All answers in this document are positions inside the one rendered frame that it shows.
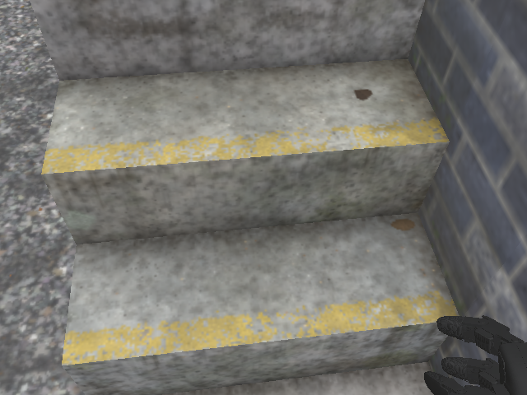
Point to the right robot hand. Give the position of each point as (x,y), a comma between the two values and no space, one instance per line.
(509,377)

